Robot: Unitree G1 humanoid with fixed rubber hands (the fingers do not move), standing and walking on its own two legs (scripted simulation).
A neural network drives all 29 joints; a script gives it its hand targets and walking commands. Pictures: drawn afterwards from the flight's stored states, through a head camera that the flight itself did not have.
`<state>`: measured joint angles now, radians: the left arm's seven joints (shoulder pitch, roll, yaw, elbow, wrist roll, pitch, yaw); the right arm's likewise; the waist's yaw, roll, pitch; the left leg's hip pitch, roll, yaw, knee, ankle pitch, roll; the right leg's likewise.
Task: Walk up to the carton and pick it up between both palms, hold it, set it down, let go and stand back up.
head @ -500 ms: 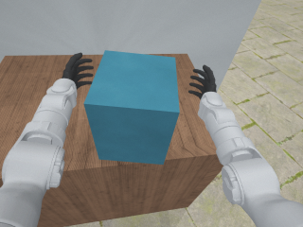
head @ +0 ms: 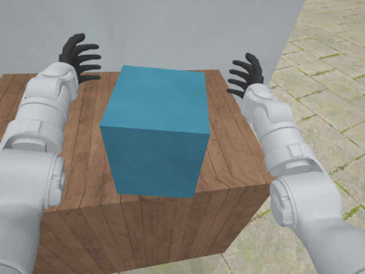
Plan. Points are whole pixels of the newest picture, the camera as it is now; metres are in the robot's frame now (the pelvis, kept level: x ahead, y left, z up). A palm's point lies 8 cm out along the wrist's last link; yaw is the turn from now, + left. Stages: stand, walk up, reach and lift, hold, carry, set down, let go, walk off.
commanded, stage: set down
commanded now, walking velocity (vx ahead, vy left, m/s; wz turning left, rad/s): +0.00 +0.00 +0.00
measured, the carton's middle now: (159, 134) +0.43 +0.02 +0.06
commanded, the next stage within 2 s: none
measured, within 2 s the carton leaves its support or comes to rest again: neither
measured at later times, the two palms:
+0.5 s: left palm (57, 123) +0.39 +0.22 +0.15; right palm (248, 133) +0.35 -0.17 +0.14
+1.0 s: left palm (53, 164) +0.32 +0.23 +0.10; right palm (254, 166) +0.29 -0.17 +0.11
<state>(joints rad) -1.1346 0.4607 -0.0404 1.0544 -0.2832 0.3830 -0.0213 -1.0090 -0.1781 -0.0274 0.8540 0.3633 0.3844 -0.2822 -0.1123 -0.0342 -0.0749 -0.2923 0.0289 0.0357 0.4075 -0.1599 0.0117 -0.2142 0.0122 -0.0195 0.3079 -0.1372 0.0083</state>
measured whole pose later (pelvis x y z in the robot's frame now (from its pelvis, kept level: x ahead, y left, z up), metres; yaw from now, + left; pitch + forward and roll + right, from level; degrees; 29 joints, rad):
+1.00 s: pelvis +0.00 +0.01 +0.00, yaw -1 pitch -4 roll -1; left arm -0.24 0.35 0.12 0.03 -0.24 0.57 -0.08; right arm -0.12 -0.09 -0.03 -0.08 0.27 0.44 -0.27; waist 0.00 -0.03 0.06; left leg -0.15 0.02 0.07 0.39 -0.17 0.02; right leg -0.10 0.00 0.01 0.32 -0.15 0.02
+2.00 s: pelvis +0.03 +0.00 +0.00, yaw -1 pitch -3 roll -1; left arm 0.37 0.36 -0.01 -0.03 -0.24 0.09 -0.07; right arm 0.44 -0.06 0.04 -0.08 0.14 0.07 -0.17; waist 0.06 -0.01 0.07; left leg -0.10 0.02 0.06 0.35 -0.20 0.01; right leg -0.04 0.00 0.01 0.28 -0.18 0.01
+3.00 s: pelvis +0.03 -0.02 +0.00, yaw -1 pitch -3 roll +0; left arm 0.20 0.21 0.00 0.53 -0.01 0.11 0.01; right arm 0.18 -0.16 -0.02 0.74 -0.02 -0.20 0.01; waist 0.02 -0.01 0.07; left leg -0.10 0.03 0.05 0.36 -0.21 -0.01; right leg -0.07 0.02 0.00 0.34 -0.22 -0.01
